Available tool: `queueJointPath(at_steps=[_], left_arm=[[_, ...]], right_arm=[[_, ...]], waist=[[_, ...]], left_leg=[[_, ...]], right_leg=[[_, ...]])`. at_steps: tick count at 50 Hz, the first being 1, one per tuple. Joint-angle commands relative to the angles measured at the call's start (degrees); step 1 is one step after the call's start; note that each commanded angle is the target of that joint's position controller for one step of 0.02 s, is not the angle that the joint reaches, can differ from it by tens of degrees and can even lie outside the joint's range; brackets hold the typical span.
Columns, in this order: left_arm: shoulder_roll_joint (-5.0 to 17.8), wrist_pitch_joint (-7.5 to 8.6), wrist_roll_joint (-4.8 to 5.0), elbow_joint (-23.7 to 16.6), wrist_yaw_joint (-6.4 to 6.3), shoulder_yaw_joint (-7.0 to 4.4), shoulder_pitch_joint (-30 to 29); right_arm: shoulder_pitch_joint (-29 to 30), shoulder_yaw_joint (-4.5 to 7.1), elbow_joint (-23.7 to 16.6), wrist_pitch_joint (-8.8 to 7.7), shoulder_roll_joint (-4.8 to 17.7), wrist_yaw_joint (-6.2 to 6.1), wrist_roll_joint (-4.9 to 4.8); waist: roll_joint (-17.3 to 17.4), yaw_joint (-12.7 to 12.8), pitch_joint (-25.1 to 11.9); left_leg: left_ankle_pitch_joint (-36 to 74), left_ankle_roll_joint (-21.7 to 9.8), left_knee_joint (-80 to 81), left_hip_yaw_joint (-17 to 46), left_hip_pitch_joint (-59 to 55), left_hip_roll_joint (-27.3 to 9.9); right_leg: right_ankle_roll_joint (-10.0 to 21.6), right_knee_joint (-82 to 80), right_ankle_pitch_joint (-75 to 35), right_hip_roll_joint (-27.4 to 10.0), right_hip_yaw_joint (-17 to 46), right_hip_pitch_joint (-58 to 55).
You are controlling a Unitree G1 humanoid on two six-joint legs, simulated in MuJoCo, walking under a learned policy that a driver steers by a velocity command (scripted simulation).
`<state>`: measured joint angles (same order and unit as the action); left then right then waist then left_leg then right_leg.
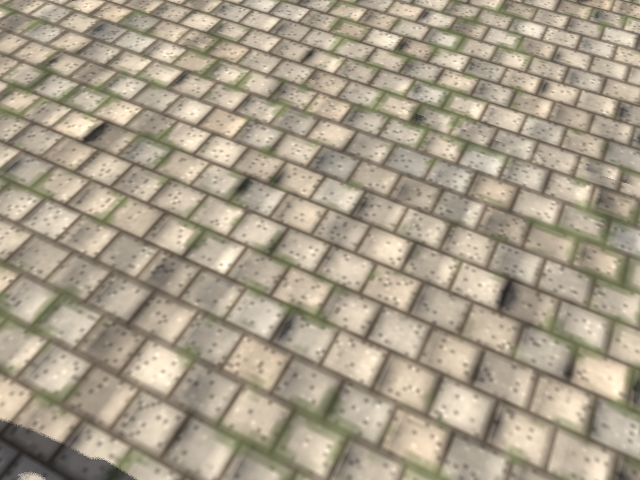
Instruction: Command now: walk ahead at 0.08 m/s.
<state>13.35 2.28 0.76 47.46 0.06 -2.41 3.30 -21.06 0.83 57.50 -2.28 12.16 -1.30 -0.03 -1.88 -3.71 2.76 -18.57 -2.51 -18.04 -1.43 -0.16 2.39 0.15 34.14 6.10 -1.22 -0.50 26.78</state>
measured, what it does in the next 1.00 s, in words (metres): walks ahead: right foot, then left foot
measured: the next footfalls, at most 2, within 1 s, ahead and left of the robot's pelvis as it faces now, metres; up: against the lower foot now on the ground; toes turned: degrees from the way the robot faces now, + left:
right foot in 0.04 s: +0.15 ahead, -0.11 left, +0.00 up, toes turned -1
left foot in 0.30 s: +0.08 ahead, +0.12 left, +0.00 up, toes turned +1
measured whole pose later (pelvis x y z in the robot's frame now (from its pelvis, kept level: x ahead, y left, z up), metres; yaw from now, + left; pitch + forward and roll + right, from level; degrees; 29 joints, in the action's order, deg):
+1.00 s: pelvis +0.21 -0.04 +0.00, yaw +0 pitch +0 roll +0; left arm 13.4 6.2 0.5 62.0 1.5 -2.6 15.6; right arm -14.8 3.7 56.2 -5.3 15.4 -0.4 -2.1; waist 1.7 1.3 0.7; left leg -17.7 -3.1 -64.6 0.7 24.9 -3.1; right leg 3.4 22.9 14.7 1.8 -3.7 8.2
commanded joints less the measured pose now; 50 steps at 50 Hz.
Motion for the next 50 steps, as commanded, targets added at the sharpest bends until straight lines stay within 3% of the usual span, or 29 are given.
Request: queueJointPath(at_steps=[1, 2, 3, 4, 5, 6, 7, 9, 11, 13, 15, 16, 17, 20, 22, 28, 30, 32, 34, 36, 39, 40, 42, 43, 44, 45, 46, 48, 50], left_arm=[[6.2, 0.81, -0.75, -1.2, -0.15, -1.82, 3.1], [8.8, 1.00, -1.25, -0.2, -0.59, -2.66, 5.8], [12.8, 0.88, -1.65, 0.5, -0.98, -3.51, 9.4], [9.7, 0.06, -1.86, 2.0, -1.10, -2.69, 12.2], [5.5, -0.38, -1.18, 2.5, -0.77, -1.47, 12.1], [4.9, -0.19, -0.77, 2.5, -0.49, -0.81, 8.3], [5.2, 0.14, -1.02, 1.8, -0.40, -0.64, 4.2], [6.5, 0.49, -1.39, 1.0, -0.48, -0.81, -1.9], [6.8, -0.12, -1.74, 1.6, -0.84, -0.95, -3.2], [6.3, -0.71, -0.90, 2.5, -1.24, -0.81, -3.3], [4.5, -0.90, -0.55, 4.7, -1.20, -0.24, 0.6], [4.8, -1.26, -1.04, 4.9, -1.27, -0.43, 1.9], [4.5, -1.43, -1.41, 5.0, -1.54, -0.26, 0.7], [5.2, -1.17, -1.14, 6.9, -2.08, -0.53, 2.4], [5.5, -0.98, -0.93, 8.2, -1.96, -0.63, 3.5], [5.3, -1.51, -0.46, 10.7, -1.88, -0.61, 3.9], [4.6, -1.93, -0.25, 12.1, -1.93, -0.54, 5.1], [4.8, -1.57, -0.12, 11.4, -1.71, -0.71, 2.5], [4.3, 0.14, 0.53, 9.1, -1.03, -0.52, -1.9], [4.9, 1.87, 1.14, 8.1, -0.13, -0.67, -3.5], [4.9, 3.26, 1.54, 8.8, 1.10, -0.92, -1.5], [4.6, 3.27, 1.46, 10.6, 1.28, -1.13, 2.4], [7.4, 2.52, 1.13, 15.0, 0.94, -3.01, 14.5], [12.3, 2.47, 0.89, 16.1, 0.30, -4.48, 22.2], [15.7, 2.94, 0.50, 16.9, 0.71, -4.60, 27.4], [11.5, 3.90, -0.04, 16.0, 0.80, -3.01, 22.1], [8.7, 4.51, 0.05, 14.2, 0.95, -2.10, 17.0], [6.4, 4.91, -0.30, 12.5, 1.57, -0.98, 12.4], [5.4, 4.41, -0.69, 12.8, 1.40, -0.38, 13.7]], right_arm=[[1.7, 2.09, -1.7, -0.24, 9.8, -0.16, -0.85], [0.0, 2.22, -1.2, -0.48, 10.0, 0.00, -0.34], [-3.2, 1.83, -1.4, -1.06, 8.6, 0.26, 1.32], [-8.2, 0.43, 0.2, -0.78, 3.8, 0.25, 1.09], [-3.6, 0.61, -0.4, 0.09, 4.8, 0.19, 0.24], [-0.7, 1.28, -1.6, 1.04, 6.5, -0.02, -0.71], [1.0, 1.65, -1.7, 2.02, 6.8, -0.53, -0.98], [1.1, 1.87, -1.6, 3.43, 6.2, -1.48, -0.21], [-0.1, 1.54, -0.6, 3.60, 4.6, -1.81, 0.31], [-2.0, 1.39, 0.8, 3.38, 3.7, -1.31, 0.59], [0.3, 1.66, -0.1, 3.65, 6.3, -0.84, 1.82], [2.7, 2.14, -0.9, 3.70, 9.4, -1.02, 1.18], [5.1, 2.05, -1.1, 3.11, 8.9, -0.97, 0.78], [7.4, 1.65, -0.9, 0.88, 7.1, -0.71, 0.93], [5.4, 1.57, -0.2, 0.10, 6.8, -0.47, 0.58], [3.8, 1.40, 0.8, 0.71, 6.5, -0.32, 0.27], [2.0, 1.79, 1.8, 1.09, 7.3, -0.39, -0.23], [1.1, 2.87, 1.4, 1.12, 10.4, -0.54, -0.90], [-0.4, 3.77, 1.4, -0.04, 12.3, -0.73, -1.35], [-1.5, 3.78, 1.5, -1.56, 10.9, -0.64, -0.76], [1.1, 4.02, 0.4, -1.62, 10.6, -0.04, -1.61], [3.2, 4.15, -0.2, -1.27, 11.2, 0.23, -1.87], [4.8, 3.91, -1.1, -1.31, 10.9, 0.44, -1.36], [7.1, 2.92, -2.8, -1.65, 7.7, 0.53, -0.92], [6.1, 1.91, -5.0, -2.81, 3.5, 0.18, -0.82], [7.3, 2.67, -5.3, -3.66, 6.4, 0.30, -2.53], [8.1, 2.93, -5.5, -4.34, 7.7, 0.76, -3.33], [8.6, 3.71, -5.0, -4.61, 8.3, 0.76, -2.26], [7.9, 3.99, -4.8, -3.83, 7.2, 1.24, -1.65]], waist=[[7.0, 5.0, -2.8], [4.5, 5.9, -4.8], [-0.9, 4.7, -10.6], [-7.2, 4.3, -18.2], [-8.4, 6.1, -16.4], [-6.6, 5.0, -11.9], [-4.4, 3.8, -8.2], [-4.2, 1.2, -4.3], [-5.1, 0.3, -4.6], [-4.3, -1.0, -6.4], [-0.8, 0.8, -3.9], [4.0, 3.6, -0.6], [6.3, 3.8, 1.7], [6.9, 4.5, 0.9], [4.8, 3.9, -1.6], [3.0, 3.2, -3.6], [4.4, 2.9, -3.8], [8.6, 1.6, 1.5], [10.9, 0.3, 7.4], [10.4, 0.3, 8.8], [8.0, 2.4, 5.3], [8.1, 4.8, 3.6], [6.5, 10.3, -1.7], [-4.4, 13.5, -4.3], [-16.7, 13.1, -9.0], [-9.1, 10.6, -5.1], [-6.0, 8.6, -0.9], [-1.8, 6.1, 1.5], [-2.8, 5.1, 0.7]], left_leg=[[46.0, -4.8, -4.8, 5.9, 4.0, -12.6], [43.1, -2.7, -8.5, 5.1, 5.5, -10.2], [28.7, -0.1, -15.3, 3.4, 12.5, -6.6], [5.9, 3.0, -24.6, 2.1, 17.0, -3.4], [-17.8, 4.9, -32.9, 3.6, 19.6, -1.7], [-22.7, 5.4, -38.0, 5.3, 22.1, -2.9], [-21.7, 5.7, -39.4, 5.3, 23.0, -4.1], [-16.0, 6.3, -31.9, 5.1, 19.5, -5.9], [-9.4, 6.3, -23.9, 3.1, 13.3, -5.1], [4.2, 5.2, -13.4, 0.8, 6.1, -3.9], [8.2, 2.8, -7.1, 3.1, 5.3, -5.9], [-2.9, 0.6, -5.1, 4.6, 13.7, -7.1], [-11.4, -0.3, -2.5, 5.4, 21.2, -6.7], [-3.1, 1.4, -1.1, 5.2, 20.9, -6.4], [5.5, 1.6, -3.1, 4.5, 16.4, -6.1], [15.8, 0.9, -4.7, 3.6, 12.3, -5.6], [2.7, -0.9, -2.6, 4.6, 11.7, -5.8], [-16.5, -5.9, 2.7, 13.7, 11.0, -11.7], [-21.4, -11.1, 8.1, 25.1, 9.4, -20.6], [-9.2, -12.3, 7.5, 26.3, 3.0, -23.4], [1.7, -8.7, 4.9, 16.7, 3.0, -19.0], [3.5, -7.2, 3.3, 12.5, 8.7, -16.3], [14.1, -4.3, -6.7, 6.3, 19.0, -11.2], [12.3, 0.1, -25.9, -0.5, 27.5, -5.1], [-12.5, 2.3, -43.7, 1.2, 38.4, 1.5], [-13.2, 1.0, -52.8, 7.8, 43.8, -1.9], [-7.6, -0.8, -54.2, 7.8, 46.1, -4.8], [2.1, -1.7, -49.4, 5.9, 44.0, -9.0], [6.0, -1.0, -45.3, 4.2, 39.7, -10.1]], right_leg=[[2.8, -8.5, -7.5, 1.9, -0.9, -12.3], [4.4, -10.7, -20.2, -0.1, 1.6, -18.8], [8.1, -4.9, -41.0, -7.0, 7.9, -31.7], [16.2, -4.7, -43.1, -15.3, 16.2, -38.5], [18.9, -9.8, -36.0, -18.1, 22.1, -34.3], [17.5, -13.0, -23.2, -17.4, 21.9, -27.8], [15.6, -14.9, -14.8, -15.7, 19.6, -22.2], [12.0, -18.5, -3.8, -12.3, 14.9, -12.5], [11.0, -19.0, -0.2, -10.0, 11.7, -7.7], [9.4, -17.7, 5.8, -7.7, 8.4, -5.5], [4.2, -16.5, 19.3, -4.5, 6.0, -3.4], [1.7, -16.0, 20.7, -1.4, 3.2, -6.3], [0.4, -13.8, 16.0, -0.1, 1.8, -12.2], [1.5, -9.5, 3.8, -0.4, 1.9, -17.0], [2.1, -8.8, -2.5, -0.7, 2.1, -17.1], [1.7, -7.8, -8.5, -0.9, 2.0, -18.3], [1.5, -5.0, 4.8, 1.8, -1.1, -17.1], [1.4, 2.0, 18.3, 4.1, -4.0, -6.4], [3.0, 8.6, 18.9, 1.0, -1.8, 3.6], [4.2, 12.7, 22.9, -2.1, 0.9, 11.7], [4.4, 2.3, 16.9, -2.0, -1.6, 3.1], [4.0, -2.7, 9.6, 0.4, -4.6, -7.4], [4.1, -4.2, 4.8, 3.5, -4.9, -27.9], [8.8, -12.4, 12.5, -7.7, 12.5, -35.8], [17.0, -22.9, 17.2, -20.1, 39.0, -42.6], [17.3, -23.0, 20.5, -21.2, 39.4, -39.3], [15.2, -22.7, 17.6, -19.2, 31.9, -35.5], [11.8, -24.0, 7.6, -15.0, 20.7, -29.7], [10.4, -25.0, -2.3, -11.8, 13.4, -27.2]])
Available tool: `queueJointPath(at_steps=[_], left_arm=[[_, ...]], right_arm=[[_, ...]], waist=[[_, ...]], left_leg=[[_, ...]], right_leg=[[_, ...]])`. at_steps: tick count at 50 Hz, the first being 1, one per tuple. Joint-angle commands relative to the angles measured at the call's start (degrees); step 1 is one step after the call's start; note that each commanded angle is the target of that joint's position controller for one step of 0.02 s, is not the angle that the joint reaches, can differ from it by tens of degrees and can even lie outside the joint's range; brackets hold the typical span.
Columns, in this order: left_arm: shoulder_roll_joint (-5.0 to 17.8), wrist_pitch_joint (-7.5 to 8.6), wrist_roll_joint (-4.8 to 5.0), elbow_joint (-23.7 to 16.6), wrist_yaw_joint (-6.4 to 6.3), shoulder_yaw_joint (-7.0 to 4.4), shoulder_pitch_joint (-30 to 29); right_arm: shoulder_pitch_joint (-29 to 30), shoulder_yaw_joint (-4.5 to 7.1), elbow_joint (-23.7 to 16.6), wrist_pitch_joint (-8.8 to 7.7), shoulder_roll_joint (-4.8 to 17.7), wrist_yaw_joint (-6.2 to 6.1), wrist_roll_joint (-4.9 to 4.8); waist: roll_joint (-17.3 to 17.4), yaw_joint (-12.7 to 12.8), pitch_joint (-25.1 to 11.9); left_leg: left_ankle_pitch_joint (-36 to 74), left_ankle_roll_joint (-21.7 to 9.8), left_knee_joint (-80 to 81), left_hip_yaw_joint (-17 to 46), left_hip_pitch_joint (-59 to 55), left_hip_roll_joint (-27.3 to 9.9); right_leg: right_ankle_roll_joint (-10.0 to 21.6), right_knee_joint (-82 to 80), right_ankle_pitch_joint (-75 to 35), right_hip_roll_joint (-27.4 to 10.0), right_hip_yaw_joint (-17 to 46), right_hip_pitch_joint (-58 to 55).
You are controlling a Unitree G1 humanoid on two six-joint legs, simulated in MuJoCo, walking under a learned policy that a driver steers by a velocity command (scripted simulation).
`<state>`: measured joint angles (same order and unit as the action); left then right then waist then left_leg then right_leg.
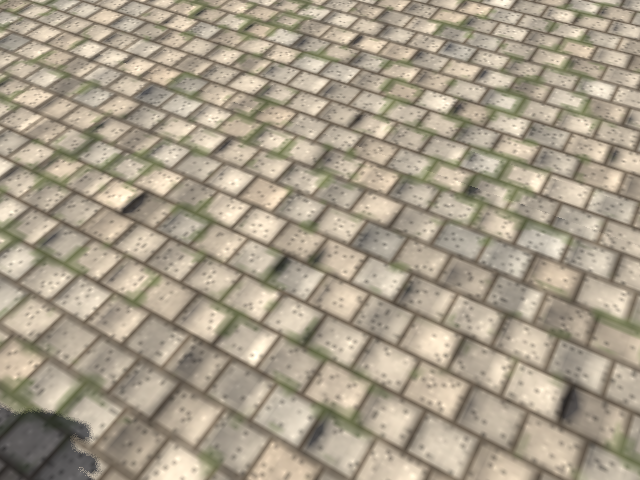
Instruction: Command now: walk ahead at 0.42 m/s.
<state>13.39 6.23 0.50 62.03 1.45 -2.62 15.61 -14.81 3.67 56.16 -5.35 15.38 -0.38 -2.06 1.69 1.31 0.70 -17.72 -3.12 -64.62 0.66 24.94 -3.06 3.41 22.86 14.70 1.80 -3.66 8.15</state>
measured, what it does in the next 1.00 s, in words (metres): walks ahead: left foot, then right foot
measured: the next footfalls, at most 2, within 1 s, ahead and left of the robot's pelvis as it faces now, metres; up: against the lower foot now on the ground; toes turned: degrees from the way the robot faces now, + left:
left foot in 0.34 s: +0.38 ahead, +0.14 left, +0.00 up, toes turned +2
right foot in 0.90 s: +0.68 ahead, -0.10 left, +0.00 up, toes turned -3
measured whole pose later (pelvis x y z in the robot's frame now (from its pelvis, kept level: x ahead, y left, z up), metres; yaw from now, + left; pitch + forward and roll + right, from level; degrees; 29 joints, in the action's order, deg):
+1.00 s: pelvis +0.56 -0.01 -0.01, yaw +0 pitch +2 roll +1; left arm 14.3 6.2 0.6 52.2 1.9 -3.2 4.9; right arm -19.2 2.8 57.3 -4.8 15.2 -0.1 -1.6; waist 0.9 -1.4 2.1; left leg -26.5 -2.4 -61.7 2.1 14.7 -0.1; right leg 3.1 30.6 8.3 0.4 -3.0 24.2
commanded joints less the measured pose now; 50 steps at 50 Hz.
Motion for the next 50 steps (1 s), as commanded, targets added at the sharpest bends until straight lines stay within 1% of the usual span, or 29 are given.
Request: queueJointPath(at_steps=[1, 4, 6, 9, 12, 14, 15, 16, 17, 18, 19, 20, 21, 22, 23, 24, 25, 27, 30, 35, 40, 43, 44, 45, 46, 47, 48, 49, 50], left_arm=[[5.9, 0.28, -0.37, -1.3, -0.31, -0.16, 2.7], [8.1, -0.21, -0.51, -1.1, -1.49, -0.34, 4.3], [8.3, -0.50, -0.63, -1.6, -1.97, -0.32, 4.5], [8.6, -0.60, -0.18, -1.0, -2.19, -0.55, 7.8], [8.4, -1.15, 0.44, 0.0, -2.29, -0.90, 10.1], [9.3, -1.62, 0.39, -0.4, -2.39, -1.44, 9.2], [10.2, -1.88, 0.23, -0.8, -2.42, -1.77, 8.4], [10.7, -2.33, -0.03, -1.1, -2.41, -2.01, 7.5], [9.9, -2.83, -0.34, -1.5, -2.39, -1.69, 6.7], [7.9, -2.92, -1.13, -2.8, -2.28, -0.77, 7.4], [-1.1, -1.72, -0.55, -2.9, -1.45, 1.60, 15.3], [4.6, 0.01, 0.96, -2.8, -1.00, 0.44, 10.8], [7.9, 1.02, 2.51, -5.1, -0.85, -0.56, 5.0], [8.4, 1.47, 2.49, -5.9, -1.31, -0.62, 1.9], [7.9, 1.26, 1.63, -6.0, -1.81, -1.09, 0.7], [7.0, 0.44, 1.08, -5.7, -2.00, -1.31, 2.3], [5.6, -0.38, 0.92, -5.5, -2.08, -1.24, 3.4], [4.5, -1.53, 0.72, -6.0, -2.31, -1.23, 2.6], [5.4, -1.90, -0.16, -9.0, -2.52, -1.56, -4.8], [3.9, -1.04, -0.02, -11.8, -1.59, -0.99, -14.5], [4.4, -0.53, 0.67, -14.9, -0.03, -0.42, -21.6], [6.7, 0.03, 0.87, -15.2, 0.75, -1.12, -18.9], [8.2, 0.16, 0.80, -13.9, 0.72, -1.97, -14.0], [10.9, 0.15, 0.67, -10.8, 0.37, -3.51, -4.2], [15.6, 0.02, -0.11, -8.4, -0.18, -4.80, 6.9], [18.4, -0.40, -0.07, -7.0, 0.22, -5.32, 10.0], [12.6, -0.19, 0.27, -7.6, 0.36, -3.58, 8.5], [10.2, 0.07, 0.28, -8.7, 0.20, -2.83, 3.4], [8.9, 0.21, -0.09, -9.9, 0.21, -2.30, -1.5]], right_arm=[[2.4, 1.08, -3.8, -0.31, 3.2, 0.50, 0.58], [9.2, 0.62, -6.8, 0.37, 1.8, 0.50, 0.97], [14.0, 0.03, -8.5, 0.27, 0.9, 0.77, 0.93], [19.7, -0.53, -10.3, 0.10, 0.8, 1.49, 0.60], [23.0, -0.69, -12.1, -0.26, 1.5, 2.47, 0.31], [22.0, -0.22, -12.5, -0.60, 3.1, 3.05, 0.28], [19.4, 0.40, -12.1, -0.62, 4.5, 3.06, 0.35], [13.9, 1.38, -10.7, -0.53, 6.3, 2.87, 0.38], [4.0, 2.71, -7.7, -0.26, 8.4, 2.45, 0.32], [-6.4, 3.70, -5.3, 0.05, 11.8, 1.82, 1.05], [-9.9, 3.99, -3.8, 0.08, 14.5, 2.21, 1.90], [-8.2, 2.43, -4.0, -0.11, 9.2, 2.37, 1.50], [-2.4, 1.74, -4.8, -0.52, 7.4, 2.26, 1.27], [2.6, 1.16, -6.0, -0.96, 5.9, 2.35, 1.55], [5.5, 0.81, -6.2, -1.40, 4.6, 2.63, 2.20], [6.7, 0.31, -6.0, -1.71, 3.1, 2.80, 2.73], [6.5, 0.16, -5.6, -1.76, 2.7, 3.00, 2.70], [4.6, 0.26, -4.4, -1.85, 3.8, 2.63, 2.29], [0.9, 0.79, -3.3, -1.58, 6.4, 1.21, 2.35], [-4.1, 0.83, -1.8, -0.84, 7.2, 0.08, 1.60], [-8.8, 1.22, 0.6, 0.39, 7.7, -0.07, 1.15], [-7.7, 1.83, 0.5, 1.32, 9.0, -0.35, 1.01], [-6.2, 1.86, 0.1, 1.63, 9.2, -0.38, 1.00], [-5.8, 1.30, -0.3, 1.90, 7.7, -0.38, 1.27], [-6.7, 0.21, -1.9, 1.86, 5.7, -0.43, 2.37], [-13.4, -1.79, -1.9, 0.51, -2.0, 0.30, 2.08], [-9.3, -0.53, -1.6, -0.83, 4.2, 0.38, 0.62], [-4.2, 0.27, -3.4, -1.72, 7.0, 0.51, -0.68], [-1.7, 0.30, -3.8, -1.93, 7.1, 0.09, -0.49]], waist=[[-5.8, -0.1, 2.8], [-4.2, 0.5, 4.7], [-4.6, 1.5, 5.6], [-5.0, 3.1, 6.9], [-5.0, 2.8, 7.8], [-5.5, 0.9, 5.9], [-6.7, -1.0, 3.3], [-7.9, -4.1, -0.7], [-7.6, -8.9, -6.4], [-2.6, -11.8, -14.0], [13.2, -6.5, -22.9], [8.8, -8.5, -20.4], [7.2, -7.1, -10.7], [1.3, -5.2, -6.3], [-0.8, -3.2, -3.3], [0.3, -1.0, -3.0], [1.2, -0.1, -2.7], [1.4, 0.5, -0.7], [0.5, -0.9, 2.1], [0.9, -3.9, 3.0], [1.2, -5.7, 4.6], [3.0, -2.9, 2.6], [3.5, 0.2, -0.4], [2.6, 4.4, -6.4], [-4.1, 7.3, -15.5], [-19.5, 3.2, -21.6], [-13.1, 5.3, -19.0], [-10.9, 4.4, -11.5], [-6.1, 2.5, -7.5]], left_leg=[[6.0, 0.5, 3.0, 1.1, 14.8, -4.7], [11.1, 2.9, 12.3, -0.3, 17.2, -4.5], [16.5, 3.2, 21.2, -1.5, 15.0, -3.3], [21.4, 2.7, 29.2, -3.2, 11.7, -1.4], [20.8, 0.7, 33.5, -2.1, 12.8, -1.0], [17.8, -1.0, 35.0, -2.3, 10.0, 0.1], [15.9, -2.0, 34.7, -3.2, 5.5, 1.6], [14.3, -3.2, 34.3, -4.5, -1.9, 3.6], [14.7, -4.8, 34.8, -5.4, -14.6, 4.9], [12.5, -8.1, 32.8, 6.0, -33.3, -4.9], [-3.8, -17.9, 41.6, 36.6, -50.0, -18.8], [-9.3, -16.1, 48.5, 43.0, -47.5, -18.0], [-6.1, -13.5, 49.7, 34.0, -39.2, -16.7], [0.7, -12.1, 51.4, 26.5, -29.9, -14.8], [7.2, -11.2, 52.7, 20.9, -22.3, -12.9], [10.0, -10.4, 54.2, 16.8, -18.0, -10.9], [10.9, -10.6, 55.6, 14.9, -15.5, -10.2], [12.0, -11.3, 57.9, 11.5, -12.3, -9.5], [12.5, -11.4, 60.1, 9.3, -13.4, -9.4], [15.1, -8.6, 59.8, 3.4, -16.2, -6.8], [17.0, -8.1, 55.9, 3.3, -25.4, -10.4], [26.8, -6.6, 50.6, 3.8, -29.5, -12.4], [36.6, -5.7, 44.8, 2.4, -29.2, -11.2], [41.2, -4.1, 33.6, 0.0, -25.7, -7.9], [26.4, -1.9, 15.0, -2.9, -13.5, -4.1], [-12.0, 1.7, -3.3, -1.3, 9.5, 6.9], [-15.5, 0.4, -10.3, 6.6, 16.1, 4.5], [-10.3, -0.7, -11.0, 5.7, 19.6, 1.6], [-4.6, -0.7, -8.6, 4.0, 17.3, -1.7]], right_leg=[[7.4, -14.1, -15.1, -14.4, 14.7, -8.3], [8.2, -16.0, -20.3, -14.1, 11.4, -7.0], [7.5, -17.1, -19.9, -12.6, 8.7, -4.8], [7.2, -18.3, -18.3, -12.7, 6.8, -4.9], [6.9, -16.4, -21.3, -15.3, 6.4, -10.9], [6.0, -12.5, -29.9, -16.6, 5.8, -14.9], [5.4, -8.9, -39.4, -16.8, 5.5, -16.1], [4.7, -2.0, -49.3, -16.2, 4.6, -16.4], [3.1, 9.5, -52.4, -13.5, 2.8, -12.8], [1.7, 27.3, -35.7, -10.6, 1.6, 1.3], [-1.7, 48.3, 10.3, 1.6, 4.0, 22.4], [-0.3, 55.8, 17.3, 0.3, 12.1, 28.6], [0.6, 57.1, 13.2, -2.7, 10.6, 33.0], [0.9, 54.3, 7.5, -5.9, 9.4, 30.9], [0.7, 50.6, 3.9, -8.1, 8.7, 28.1], [0.7, 48.3, 1.9, -9.9, 9.2, 24.2], [0.5, 46.4, 1.4, -10.3, 9.1, 22.3], [-0.5, 42.0, 0.7, -11.2, 8.2, 22.9], [-2.6, 32.5, -7.6, -11.9, 7.6, 29.9], [-3.4, 15.1, -21.3, -8.8, 4.5, 28.4], [-2.2, 7.8, -17.7, -7.3, 4.3, 29.9], [0.1, 5.6, -11.1, -5.6, 3.4, 24.5], [1.2, 4.5, -10.2, -3.7, 1.7, 17.1], [3.0, 4.5, -11.0, -2.6, 1.0, 3.8], [7.0, 6.1, -11.3, -13.5, 13.6, -14.1], [15.7, -1.4, 1.5, -24.6, 40.8, -31.5], [13.6, -5.5, 7.1, -23.1, 43.5, -29.9], [11.1, -6.3, 3.9, -21.5, 34.8, -23.0], [10.0, -7.6, -2.9, -19.6, 28.2, -14.8]])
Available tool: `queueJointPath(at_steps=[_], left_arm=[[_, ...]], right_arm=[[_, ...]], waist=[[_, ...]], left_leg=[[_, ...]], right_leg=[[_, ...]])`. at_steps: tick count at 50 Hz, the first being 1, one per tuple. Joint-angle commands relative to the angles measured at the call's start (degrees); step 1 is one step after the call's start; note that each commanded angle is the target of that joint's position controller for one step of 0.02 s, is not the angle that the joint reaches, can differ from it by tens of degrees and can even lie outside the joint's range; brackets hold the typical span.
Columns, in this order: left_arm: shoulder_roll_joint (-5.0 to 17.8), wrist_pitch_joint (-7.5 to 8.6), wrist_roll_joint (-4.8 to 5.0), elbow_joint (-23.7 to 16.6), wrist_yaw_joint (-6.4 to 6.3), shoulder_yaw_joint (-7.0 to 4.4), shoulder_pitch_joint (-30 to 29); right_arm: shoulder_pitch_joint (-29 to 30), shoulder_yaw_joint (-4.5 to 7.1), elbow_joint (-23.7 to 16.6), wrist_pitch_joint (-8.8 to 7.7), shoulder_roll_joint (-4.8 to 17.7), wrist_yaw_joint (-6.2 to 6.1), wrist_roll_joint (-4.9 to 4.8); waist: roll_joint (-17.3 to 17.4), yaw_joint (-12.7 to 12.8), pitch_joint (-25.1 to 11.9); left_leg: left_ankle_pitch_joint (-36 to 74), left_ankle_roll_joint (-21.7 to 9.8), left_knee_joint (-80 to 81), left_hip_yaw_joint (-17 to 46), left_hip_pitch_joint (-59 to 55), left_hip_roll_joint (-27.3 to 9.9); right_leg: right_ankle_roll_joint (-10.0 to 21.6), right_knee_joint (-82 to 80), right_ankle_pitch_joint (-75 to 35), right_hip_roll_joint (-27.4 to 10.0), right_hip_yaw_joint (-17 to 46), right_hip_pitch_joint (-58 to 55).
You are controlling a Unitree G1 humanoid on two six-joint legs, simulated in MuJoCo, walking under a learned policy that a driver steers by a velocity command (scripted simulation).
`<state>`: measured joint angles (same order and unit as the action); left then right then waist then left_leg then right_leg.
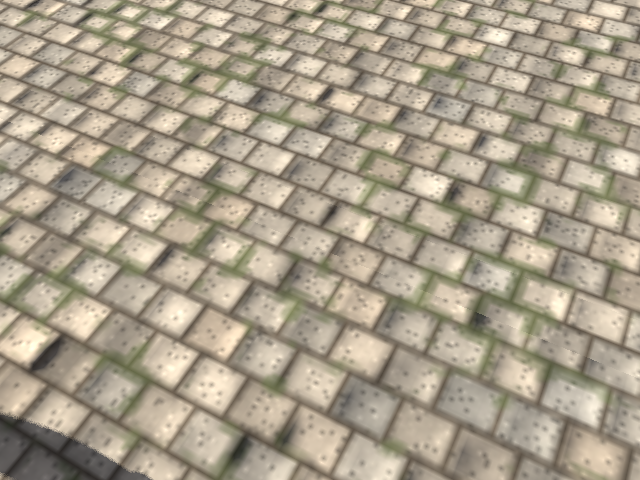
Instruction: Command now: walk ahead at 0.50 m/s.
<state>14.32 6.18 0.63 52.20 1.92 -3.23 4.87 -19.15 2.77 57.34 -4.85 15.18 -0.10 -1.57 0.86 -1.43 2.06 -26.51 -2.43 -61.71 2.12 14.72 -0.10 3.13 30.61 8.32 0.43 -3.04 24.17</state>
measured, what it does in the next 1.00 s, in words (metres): walks ahead: left foot, then right foot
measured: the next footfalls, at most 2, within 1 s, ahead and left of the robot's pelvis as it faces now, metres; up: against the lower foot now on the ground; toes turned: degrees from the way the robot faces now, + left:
left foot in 0.46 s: +0.44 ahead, +0.14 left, +0.00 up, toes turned +3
right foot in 1.00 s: +0.75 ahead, -0.08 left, +0.00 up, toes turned +9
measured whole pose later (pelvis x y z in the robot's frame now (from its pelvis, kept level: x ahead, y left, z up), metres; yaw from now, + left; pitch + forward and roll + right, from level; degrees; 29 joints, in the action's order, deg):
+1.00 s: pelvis +0.56 +0.03 +0.00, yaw +8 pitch +2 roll +2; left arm 14.0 6.6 0.8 48.3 1.3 -2.8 -2.3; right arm -24.7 4.1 57.0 -3.3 14.1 -1.0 -1.2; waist -1.9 -5.4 0.6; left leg -23.4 -0.8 -20.8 4.3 -0.7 2.2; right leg 1.1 25.3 0.8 -1.9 1.7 27.0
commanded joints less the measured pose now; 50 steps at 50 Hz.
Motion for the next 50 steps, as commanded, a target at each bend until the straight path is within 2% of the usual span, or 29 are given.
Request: queueJointPath(at_steps=[1, 2, 3, 5, 8, 13, 16, 18, 20, 21, 22, 23, 24, 25, 26, 27, 28, 29, 30, 31, 33, 35, 37, 40, 43, 45, 48, 49, 50], left_arm=[[6.4, 0.36, -0.71, -0.5, -0.12, -1.27, 6.5], [5.2, 0.53, -1.29, -0.3, -0.03, -0.85, 5.6], [4.7, 0.57, -1.28, 0.1, 0.07, -0.75, 5.8], [6.2, 0.74, -0.89, 1.1, -0.33, -1.04, 7.4], [8.0, 0.44, -0.79, 2.1, -1.47, -1.45, 10.3], [8.3, -0.19, -0.16, 3.4, -2.23, -1.30, 14.5], [8.5, -0.87, 0.15, 5.0, -2.30, -1.45, 17.8], [8.9, -1.54, 0.28, 5.8, -2.50, -1.74, 18.9], [9.6, -2.12, 0.39, 5.9, -2.76, -2.15, 18.2], [10.2, -2.35, 0.38, 5.6, -2.82, -2.34, 17.1], [10.4, -2.66, 0.39, 5.2, -2.84, -2.37, 15.7], [8.9, -2.89, 0.10, 4.7, -2.84, -1.81, 15.2], [6.8, -2.82, -1.18, 3.3, -2.89, -0.81, 16.6], [-0.9, -1.40, -0.56, 3.6, -2.11, 1.19, 23.6], [5.9, -0.06, 0.91, 3.7, -1.80, -0.22, 18.9], [8.3, 0.78, 2.10, 2.0, -1.63, -0.93, 13.4], [8.0, 0.95, 1.91, 1.6, -2.07, -0.96, 10.9], [7.6, 0.60, 1.00, 1.5, -2.44, -1.40, 9.8], [6.6, -0.14, 0.71, 1.8, -2.50, -1.51, 11.1], [5.2, -0.85, 0.62, 2.0, -2.54, -1.43, 12.1], [4.2, -1.79, 0.40, 1.5, -2.71, -1.41, 11.1], [4.7, -1.87, -0.51, -0.6, -2.96, -1.63, 6.0], [4.5, -1.53, -0.78, -2.2, -2.87, -1.67, 1.8], [3.5, -0.93, -0.44, -3.9, -2.34, -1.26, -4.3], [3.3, -0.41, 0.07, -5.6, -1.56, -0.78, -9.5], [4.1, 0.18, 0.38, -6.9, -0.96, -0.70, -11.8], [7.0, 1.03, 0.59, -6.8, -0.59, -1.54, -8.4], [8.4, 1.24, 0.47, -5.5, -0.80, -2.31, -3.4], [11.1, 1.50, -0.16, -3.4, -1.22, -3.55, 5.7]], right_arm=[[4.1, 1.63, -5.1, -2.18, 6.9, -0.51, -0.06], [3.0, 1.79, -5.0, -1.49, 6.0, -0.55, 0.25], [2.1, 1.71, -4.8, -0.79, 4.7, -0.53, 0.30], [2.8, 1.63, -5.2, 0.18, 3.5, -0.60, 0.49], [9.0, 1.79, -7.4, 0.51, 3.7, -0.69, 1.20], [18.4, 1.00, -9.9, -0.06, 2.0, 0.23, 0.85], [23.1, 0.61, -11.5, -0.34, 2.1, 1.11, 0.45], [25.0, 0.55, -12.8, -0.70, 2.5, 1.89, 0.30], [24.0, 0.88, -13.0, -1.01, 3.8, 2.46, 0.21], [21.4, 1.38, -12.5, -1.11, 4.9, 2.52, 0.25], [15.7, 2.30, -10.9, -1.14, 6.5, 2.38, 0.40], [5.8, 3.77, -7.8, -1.04, 9.2, 1.97, 0.57], [-4.5, 4.87, -5.7, -0.78, 13.6, 1.33, 1.27], [-5.7, 4.95, -4.7, -0.64, 15.5, 1.84, 1.37], [-3.9, 3.41, -5.3, -0.80, 10.0, 1.93, 0.80], [1.1, 2.74, -6.3, -1.06, 7.8, 1.71, 0.77], [5.5, 2.29, -7.2, -1.23, 6.8, 1.74, 1.19], [8.1, 1.89, -7.5, -1.39, 5.2, 1.89, 1.74], [8.9, 1.50, -7.3, -1.57, 4.2, 1.99, 2.31], [8.6, 1.44, -6.9, -1.67, 3.9, 2.10, 2.26], [7.0, 1.72, -6.0, -1.87, 5.3, 1.70, 1.90], [4.5, 2.05, -5.1, -1.69, 6.8, 0.95, 1.61], [2.4, 2.09, -4.5, -1.22, 7.1, 0.26, 1.38], [-0.2, 2.22, -3.9, -0.76, 7.6, -0.31, 0.93], [-3.4, 2.34, -2.7, -0.24, 7.6, -0.60, 0.47], [-4.6, 2.59, -2.4, 0.28, 7.7, -0.86, 0.21], [-3.3, 3.38, -2.9, 1.08, 8.9, -1.32, 0.14], [-2.2, 3.31, -3.5, 1.27, 8.5, -1.32, 0.15], [-1.3, 2.65, -4.5, 1.29, 6.6, -1.16, 0.53]], waist=[[-3.8, 3.7, -5.8], [-4.9, 1.9, -5.2], [-5.3, 1.1, -4.8], [-4.9, 0.5, -3.1], [-3.4, 1.6, -0.9], [-3.9, 4.5, 1.3], [-3.9, 6.0, 2.8], [-4.1, 5.8, 3.3], [-4.9, 4.2, 2.3], [-5.7, 2.4, 0.5], [-6.1, -1.0, -3.0], [-4.9, -5.1, -9.1], [3.2, -7.4, -17.8], [17.8, -2.8, -24.0], [10.5, -4.8, -20.1], [7.9, -4.0, -12.1], [2.7, -2.1, -8.0], [1.5, -0.6, -4.9], [2.9, 1.3, -4.6], [3.4, 2.0, -4.4], [3.0, 2.5, -2.7], [1.6, 1.6, -0.9], [1.5, 0.7, -0.1], [2.1, -1.1, 0.8], [2.7, -2.7, 1.7], [3.2, -2.9, 2.0], [5.2, 0.1, 0.3], [5.3, 2.8, -2.3], [3.9, 6.7, -9.0]], left_leg=[[7.6, -1.1, -8.2, 2.1, 25.2, -6.4], [9.9, -1.0, -6.2, 2.5, 21.5, -8.0], [10.7, -0.7, -4.5, 2.3, 19.7, -8.3], [12.4, 0.2, -0.6, 1.5, 20.4, -9.0], [20.2, 2.0, 8.3, 1.1, 25.6, -9.2], [32.5, 2.2, 24.5, -1.9, 22.9, -6.4], [31.7, 1.5, 29.1, -2.3, 23.9, -5.4], [28.8, 0.4, 31.2, -1.8, 24.9, -5.1], [24.7, -1.1, 32.6, -2.2, 22.2, -4.2], [22.8, -1.9, 32.9, -3.3, 17.5, -2.8], [22.6, -3.1, 33.8, -5.1, 9.0, -0.7], [24.1, -4.8, 33.2, -5.0, -5.1, -0.6], [24.3, -8.5, 31.9, 9.0, -22.9, -12.2], [12.1, -17.4, 40.8, 36.7, -38.5, -22.9], [5.5, -15.0, 44.3, 37.2, -35.7, -20.9], [8.0, -12.5, 45.3, 28.5, -28.0, -19.3], [14.1, -11.4, 46.9, 22.2, -19.5, -17.4], [19.1, -10.9, 48.6, 17.4, -12.6, -15.4], [21.5, -10.4, 50.2, 14.4, -8.8, -14.1], [22.5, -10.6, 51.6, 12.7, -6.9, -13.4], [25.0, -11.3, 53.8, 9.6, -4.8, -13.0], [26.9, -11.8, 55.0, 9.0, -5.2, -12.7], [27.7, -11.0, 55.1, 7.8, -6.3, -11.5], [26.8, -9.4, 54.6, 5.6, -6.1, -9.5], [25.5, -9.2, 52.7, 6.7, -8.2, -10.0], [25.4, -9.0, 50.0, 8.6, -10.9, -11.4], [28.7, -7.5, 44.9, 11.5, -12.6, -13.0], [33.8, -6.5, 40.1, 10.8, -11.7, -11.4], [34.9, -4.8, 29.2, 8.7, -7.1, -7.7]], right_leg=[[9.9, -17.0, -1.4, -16.3, 23.0, -24.0], [9.3, -18.6, -3.9, -14.9, 19.9, -19.9], [9.5, -20.1, -5.0, -14.0, 18.0, -17.9], [10.3, -22.3, -7.9, -13.6, 14.8, -15.5], [10.4, -24.1, -10.9, -13.4, 12.0, -16.8], [8.0, -25.0, -10.1, -10.7, 6.4, -17.9], [8.0, -23.5, -10.2, -12.5, 6.2, -23.1], [7.7, -21.2, -12.5, -14.6, 6.7, -27.4], [6.7, -18.2, -18.1, -16.0, 6.8, -30.2], [6.0, -15.2, -25.7, -15.8, 6.4, -30.5], [5.1, -8.6, -35.0, -14.4, 4.9, -29.7], [3.4, 2.8, -36.2, -11.2, 2.7, -24.8], [1.5, 21.9, -16.6, -7.0, 0.1, -11.6], [-1.4, 39.0, 23.6, 3.6, 4.0, 9.7], [-0.2, 45.1, 25.1, 0.5, 10.6, 16.1], [0.7, 45.2, 19.7, -2.3, 9.1, 19.2], [0.6, 42.6, 14.0, -5.4, 7.6, 16.8], [0.3, 39.2, 10.8, -7.2, 7.2, 14.4], [0.2, 37.2, 8.6, -8.6, 7.6, 10.7], [0.0, 35.4, 7.8, -9.0, 7.5, 9.0], [-1.0, 31.6, 5.8, -9.6, 6.7, 10.2], [-2.4, 24.9, 0.7, -9.7, 6.4, 14.1], [-3.5, 17.4, -5.6, -8.7, 6.2, 15.5], [-4.2, 6.6, -13.1, -6.1, 5.0, 12.7], [-4.5, 0.9, -14.0, -4.3, 4.8, 10.7], [-4.1, -2.0, -12.1, -3.9, 5.5, 10.2], [-2.7, -4.6, -6.7, -2.9, 5.7, 3.0], [-1.5, -5.9, -5.6, -2.1, 4.8, -4.3], [0.8, -4.3, -5.6, -4.4, 6.3, -18.1]])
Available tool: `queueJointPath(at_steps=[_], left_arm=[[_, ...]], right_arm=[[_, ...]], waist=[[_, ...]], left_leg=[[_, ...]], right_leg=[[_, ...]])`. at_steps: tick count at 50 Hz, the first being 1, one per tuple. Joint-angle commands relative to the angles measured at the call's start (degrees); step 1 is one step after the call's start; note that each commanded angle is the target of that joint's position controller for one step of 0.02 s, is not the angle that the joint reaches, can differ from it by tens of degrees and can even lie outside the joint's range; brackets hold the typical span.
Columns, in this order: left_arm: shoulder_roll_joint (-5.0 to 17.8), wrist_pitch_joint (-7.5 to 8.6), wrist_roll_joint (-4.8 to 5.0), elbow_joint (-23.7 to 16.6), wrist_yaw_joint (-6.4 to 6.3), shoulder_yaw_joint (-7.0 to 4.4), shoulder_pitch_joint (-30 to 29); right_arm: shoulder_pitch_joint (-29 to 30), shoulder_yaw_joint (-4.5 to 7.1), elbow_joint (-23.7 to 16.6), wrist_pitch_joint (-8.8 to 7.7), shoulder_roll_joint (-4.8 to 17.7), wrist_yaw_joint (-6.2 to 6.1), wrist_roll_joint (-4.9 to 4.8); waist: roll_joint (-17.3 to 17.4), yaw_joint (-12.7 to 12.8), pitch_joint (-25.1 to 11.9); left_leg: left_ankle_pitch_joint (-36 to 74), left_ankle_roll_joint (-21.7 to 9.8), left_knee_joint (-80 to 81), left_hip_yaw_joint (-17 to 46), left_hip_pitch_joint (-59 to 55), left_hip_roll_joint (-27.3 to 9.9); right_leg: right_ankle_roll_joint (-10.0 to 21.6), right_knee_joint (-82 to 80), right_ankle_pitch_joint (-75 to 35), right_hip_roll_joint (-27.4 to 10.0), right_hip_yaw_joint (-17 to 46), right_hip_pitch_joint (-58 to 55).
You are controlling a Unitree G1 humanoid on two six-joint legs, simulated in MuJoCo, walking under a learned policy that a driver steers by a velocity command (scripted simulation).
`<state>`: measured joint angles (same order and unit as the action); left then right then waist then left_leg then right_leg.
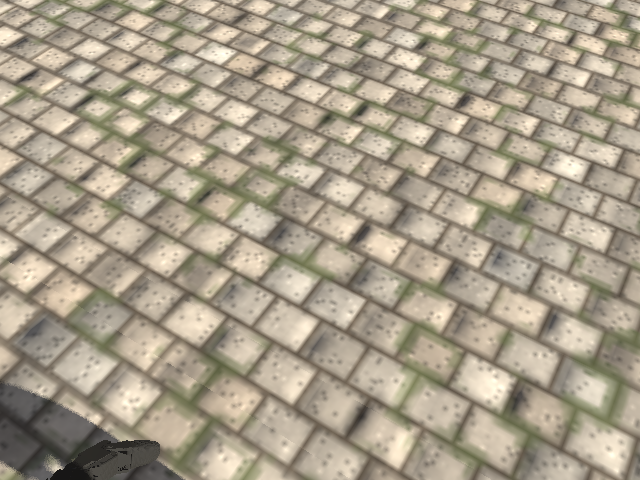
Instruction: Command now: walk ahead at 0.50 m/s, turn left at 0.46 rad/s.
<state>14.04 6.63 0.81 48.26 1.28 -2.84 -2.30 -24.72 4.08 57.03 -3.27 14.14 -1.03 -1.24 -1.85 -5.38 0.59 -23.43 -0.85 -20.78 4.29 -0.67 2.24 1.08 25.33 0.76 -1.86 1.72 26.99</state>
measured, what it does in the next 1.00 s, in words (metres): walks ahead: left foot, then right foot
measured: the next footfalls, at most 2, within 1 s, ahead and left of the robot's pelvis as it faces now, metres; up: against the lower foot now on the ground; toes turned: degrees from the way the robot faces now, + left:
left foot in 0.48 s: +0.37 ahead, +0.16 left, +0.00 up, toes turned +10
right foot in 0.88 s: +0.31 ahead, -0.09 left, +0.00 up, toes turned -9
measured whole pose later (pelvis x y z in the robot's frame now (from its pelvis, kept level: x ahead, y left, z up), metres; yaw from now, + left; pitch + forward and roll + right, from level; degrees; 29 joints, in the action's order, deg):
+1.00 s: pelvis +0.26 +0.00 +0.01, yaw -9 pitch +1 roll +3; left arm 16.4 -1.1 -0.6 46.6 -0.6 -4.8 12.6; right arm -3.2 5.6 49.7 1.6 17.1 -3.2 0.3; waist 1.6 1.1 1.9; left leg -25.3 2.1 -58.4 -1.5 31.2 -1.7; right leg 3.0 31.6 14.8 -0.2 -0.2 18.4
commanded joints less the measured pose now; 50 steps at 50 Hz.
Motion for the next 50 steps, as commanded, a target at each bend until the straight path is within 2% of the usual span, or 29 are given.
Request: queueJointPath(at_steps=[1, 2, 3, 4, 5, 6, 8, 12, 14, 17, 20, 22, 23, 24, 25, 26, 27, 28, 29, 31, 33, 39, 43, 44, 45, 46, 47, 48, 50], left_arm=[[15.7, 0.86, -0.95, 1.6, -1.10, -4.91, 22.9], [17.7, 0.18, -1.25, 2.5, -0.66, -5.18, 23.7], [10.7, 0.15, -0.96, 1.1, -0.60, -3.42, 20.9], [7.5, 0.15, -0.62, 0.4, -0.73, -2.49, 17.4], [6.7, 0.12, -0.90, 0.2, -0.63, -2.10, 14.0], [5.6, 0.02, -1.19, 0.4, -0.61, -1.84, 11.9], [5.2, 0.20, -1.69, 1.0, -0.77, -1.88, 10.8], [7.7, 0.58, -1.59, 2.2, -1.53, -2.86, 12.2], [8.1, 0.22, -1.72, 3.3, -1.64, -2.87, 13.6], [9.0, -0.79, -0.61, 4.5, -1.70, -2.69, 15.0], [11.1, -1.85, 0.57, 6.3, -1.48, -3.03, 17.8], [11.7, -2.40, 1.25, 6.5, -1.59, -3.14, 16.0], [10.4, -2.40, 1.03, 6.7, -1.57, -2.74, 16.8], [7.7, -2.10, -0.48, 5.7, -1.53, -1.76, 18.0], [2.2, -2.12, -1.18, 5.5, -1.50, 0.00, 24.0], [4.4, -2.67, -0.14, 6.5, -1.59, -0.54, 26.3], [8.3, -3.42, 1.71, 5.3, -1.79, -1.76, 23.4], [8.4, -4.38, 1.73, 4.7, -2.47, -2.04, 19.6], [8.1, -5.70, 1.14, 4.5, -3.20, -2.44, 18.2], [6.5, -8.16, 0.46, 4.0, -3.96, -2.59, 19.5], [5.5, -8.96, 0.03, 2.7, -4.17, -2.74, 19.6], [6.6, -9.74, -0.23, -1.4, -2.33, -2.95, 15.0], [7.7, -10.14, -0.83, -1.2, -1.20, -3.90, 18.6], [10.0, -10.03, -1.16, -1.2, -1.46, -4.63, 19.9], [16.3, -9.92, -1.03, -3.0, -2.61, -5.69, 19.7], [18.2, -8.54, -2.98, -4.5, -1.99, -5.53, 19.5], [17.0, -7.00, -3.31, -4.9, -1.64, -5.32, 17.0], [15.9, -6.10, -2.14, -5.6, -1.90, -5.17, 13.8], [12.4, -6.05, -0.47, -6.8, -2.57, -4.07, 9.9]], right_arm=[[4.2, 0.23, -6.4, -0.26, 4.3, -0.18, 1.57], [-3.6, -0.91, -7.8, -1.32, -0.4, 0.07, -0.37], [-1.1, 0.54, -6.6, -1.55, 6.5, -0.09, -1.44], [3.7, 1.33, -7.6, -1.48, 8.9, -0.10, -1.64], [5.4, 1.41, -7.8, -1.18, 7.9, -0.31, -1.31], [6.4, 1.75, -8.1, -0.83, 7.2, -0.33, -0.67], [5.8, 1.79, -8.8, 0.35, 4.8, 0.18, -0.89], [10.0, 1.76, -11.8, 1.68, 4.0, 0.48, -0.35], [12.3, 1.21, -12.4, 1.23, 2.9, 0.73, 0.40], [17.9, -0.02, -13.5, 0.32, 1.4, 1.60, 1.40], [21.5, 0.16, -14.7, -0.04, 3.5, 2.17, 1.25], [17.8, 0.99, -13.6, -0.40, 6.0, 2.08, 1.59], [13.2, 2.05, -11.9, -0.56, 8.9, 1.60, 2.13], [7.9, 3.29, -11.0, -0.64, 13.8, 0.85, 3.07], [6.7, 3.27, -11.6, 0.23, 15.8, 0.02, 4.25], [7.2, 2.17, -13.0, 0.95, 13.0, 0.20, 3.44], [9.8, 2.19, -13.2, 1.38, 12.1, 0.48, 2.26], [13.4, 1.66, -13.6, 1.39, 10.0, 0.30, 1.71], [16.5, 1.08, -13.6, 1.41, 8.0, -0.04, 1.63], [20.9, 1.00, -13.4, 1.65, 7.4, -0.41, 2.69], [22.0, 1.35, -13.0, 1.49, 8.0, -0.87, 3.19], [23.6, 2.15, -11.7, 2.31, 10.3, -2.06, 1.93], [23.2, 2.28, -10.2, 3.59, 10.3, -1.84, 0.06], [20.3, 2.00, -8.8, 4.11, 8.2, -1.56, 0.11], [19.0, 1.28, -10.0, 4.35, 5.0, -1.03, 2.27], [26.0, 1.82, -12.9, 4.11, 6.7, -1.57, 2.26], [27.3, 2.34, -13.2, 4.19, 8.2, -1.93, 1.33], [25.4, 2.77, -12.4, 4.20, 8.8, -2.26, 1.04], [23.0, 3.44, -10.4, 4.15, 9.7, -2.95, 2.00]], waist=[[-1.8, 13.6, -17.5], [-20.5, 8.7, -23.0], [-11.8, 9.9, -17.4], [-7.0, 10.1, -10.0], [-2.7, 8.3, -6.2], [-2.7, 7.1, -3.3], [-4.8, 5.3, -1.7], [-1.8, 5.1, 0.5], [-0.5, 5.4, 1.7], [-0.9, 6.5, 1.7], [-2.8, 7.3, 0.1], [-3.5, 3.8, -2.3], [-2.3, 2.0, -5.1], [2.6, 1.1, -11.5], [15.6, 3.0, -19.6], [14.8, 2.6, -25.5], [13.3, 2.5, -21.8], [9.5, 3.2, -15.6], [8.6, 4.3, -10.6], [10.0, 7.1, -6.5], [9.7, 7.7, -5.9], [10.0, 7.1, -6.8], [7.2, 9.3, -6.0], [0.3, 9.0, -3.6], [-17.5, 6.1, -1.6], [-15.0, 9.0, -2.3], [-9.3, 7.9, -1.8], [-7.3, 5.9, -1.6], [-5.3, 4.5, -2.8]], left_leg=[[15.8, -4.0, -30.1, 1.9, 19.0, -4.5], [-11.9, -1.8, -46.2, 0.3, 38.7, 1.6], [-10.2, -1.9, -53.0, 4.6, 43.8, -2.6], [-4.5, -2.3, -53.2, 3.4, 45.4, -4.8], [0.3, -2.0, -51.7, 2.4, 42.6, -7.3], [3.3, -1.8, -49.1, 2.3, 41.0, -8.8], [6.1, -1.6, -46.6, 1.8, 37.2, -10.8], [13.0, -0.4, -40.4, 1.9, 41.4, -11.5], [17.4, 0.0, -31.7, 1.1, 38.8, -9.9], [23.3, 0.2, -19.0, -4.8, 31.4, -7.4], [22.6, -0.3, -12.4, -4.7, 28.6, -5.1], [25.2, -1.8, -5.8, -4.7, 21.7, -3.7], [32.9, -3.2, -2.7, -5.1, 13.1, -3.4], [58.6, -5.8, -7.2, 1.1, -0.2, -11.6], [76.9, -15.6, -10.4, 15.3, -16.4, -26.9], [76.7, -19.0, -10.0, 18.1, -15.1, -29.1], [60.3, -18.7, -5.8, 14.4, -10.2, -27.1], [45.8, -15.8, -2.8, 11.2, -4.0, -23.7], [35.6, -13.8, 0.2, 8.3, 2.9, -21.6], [26.0, -12.3, 4.8, 2.6, 15.2, -19.5], [22.6, -12.9, 6.9, -0.2, 18.5, -19.8], [18.5, -11.8, 7.3, -4.8, 16.5, -21.9], [11.5, -6.0, -0.9, -8.9, 17.2, -19.7], [5.5, -1.5, -10.4, -12.8, 21.7, -15.6], [-12.5, 4.7, -29.7, -17.8, 36.9, -7.1], [-16.2, 4.7, -39.6, -6.6, 40.7, -2.3], [-10.9, 3.5, -43.6, -3.0, 41.5, -3.2], [-4.8, 2.7, -43.6, -1.8, 42.2, -3.9], [1.4, 2.9, -43.6, -1.0, 40.4, -4.4]], right_leg=[[5.8, 2.4, 3.8, -13.5, 13.2, -37.7], [13.7, -5.7, 15.7, -24.2, 38.8, -51.2], [11.9, -8.1, 23.3, -21.8, 37.3, -46.4], [9.2, -8.8, 21.7, -19.8, 27.2, -38.5], [8.1, -10.4, 16.0, -17.4, 20.8, -30.7], [7.8, -12.1, 12.0, -15.6, 15.9, -25.4], [7.9, -15.3, 8.2, -14.0, 9.3, -20.0], [9.6, -18.2, 0.8, -14.5, 1.6, -19.7], [9.7, -17.5, -10.1, -12.7, -2.6, -18.4], [9.0, -14.9, -20.9, -10.0, -6.7, -17.2], [8.2, -9.8, -23.1, -11.4, -3.8, -22.7], [5.8, -3.8, -21.7, -10.9, -2.1, -24.2], [3.8, 1.9, -20.7, -8.3, -2.7, -22.3], [0.7, 12.3, -6.2, -4.3, -5.1, -15.1], [-3.2, 31.2, 33.5, 2.3, -5.6, 0.7], [-3.9, 41.3, 44.8, 2.1, 3.1, 1.7], [-4.0, 45.4, 42.1, 0.6, 1.7, 6.4], [-3.9, 44.9, 38.1, -1.5, 0.6, 9.3], [-4.6, 43.1, 34.2, -2.7, 0.4, 9.0], [-5.4, 40.3, 28.8, -2.8, -1.0, 1.9], [-4.9, 36.8, 25.7, -2.8, -2.1, -0.7], [-2.2, 23.0, 19.1, -3.0, -4.1, -6.3], [2.1, 7.4, 12.8, 0.2, -6.8, -15.5], [5.0, -1.0, 6.9, -2.4, -0.2, -18.4], [11.7, -5.4, -10.0, -16.8, 20.6, -23.8], [19.2, -9.4, -5.4, -20.5, 28.9, -17.0], [17.4, -10.2, -0.7, -17.5, 24.4, -16.4], [13.8, -9.8, 2.0, -14.8, 20.3, -16.7], [10.2, -8.6, 1.7, -11.9, 16.3, -16.3]])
